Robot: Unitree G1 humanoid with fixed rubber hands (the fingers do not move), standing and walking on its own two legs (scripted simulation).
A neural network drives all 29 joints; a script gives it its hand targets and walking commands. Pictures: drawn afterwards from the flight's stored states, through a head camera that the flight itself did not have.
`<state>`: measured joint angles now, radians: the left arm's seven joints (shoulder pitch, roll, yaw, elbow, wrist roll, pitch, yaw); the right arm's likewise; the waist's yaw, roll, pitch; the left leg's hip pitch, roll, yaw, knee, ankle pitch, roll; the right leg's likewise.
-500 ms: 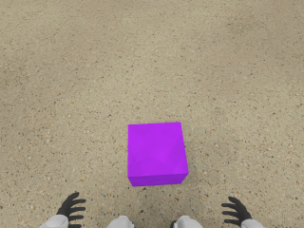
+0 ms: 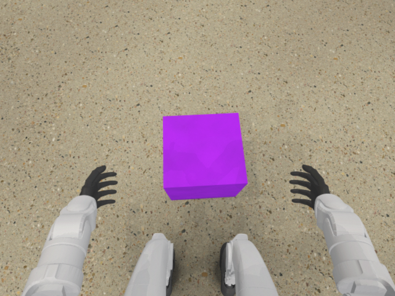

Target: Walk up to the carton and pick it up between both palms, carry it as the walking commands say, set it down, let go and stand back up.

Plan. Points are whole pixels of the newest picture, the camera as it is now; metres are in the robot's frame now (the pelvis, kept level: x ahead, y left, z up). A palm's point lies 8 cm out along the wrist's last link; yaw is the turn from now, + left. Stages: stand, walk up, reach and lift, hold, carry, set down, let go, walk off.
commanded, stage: reach and lift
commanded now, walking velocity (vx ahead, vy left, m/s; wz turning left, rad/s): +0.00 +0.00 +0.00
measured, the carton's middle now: (202, 160) +0.54 +0.00 -0.55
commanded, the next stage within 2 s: none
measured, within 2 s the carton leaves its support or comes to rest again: neither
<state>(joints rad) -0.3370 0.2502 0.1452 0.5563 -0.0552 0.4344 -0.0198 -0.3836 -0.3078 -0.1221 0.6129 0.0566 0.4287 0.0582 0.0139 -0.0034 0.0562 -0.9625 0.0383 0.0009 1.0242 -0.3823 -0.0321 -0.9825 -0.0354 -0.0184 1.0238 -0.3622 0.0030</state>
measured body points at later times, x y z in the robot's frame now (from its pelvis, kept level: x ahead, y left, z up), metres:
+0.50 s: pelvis -0.02 +0.00 -0.03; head +0.25 -0.01 +0.32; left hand +0.46 +0.23 -0.13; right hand +0.48 -0.25 -0.13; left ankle +0.06 +0.14 -0.66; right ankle +0.07 -0.12 -0.66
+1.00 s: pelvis -0.01 +0.00 -0.06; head +0.33 -0.01 +0.24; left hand +0.52 +0.22 -0.18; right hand +0.54 -0.25 -0.17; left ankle +0.06 +0.14 -0.66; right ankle +0.07 -0.12 -0.66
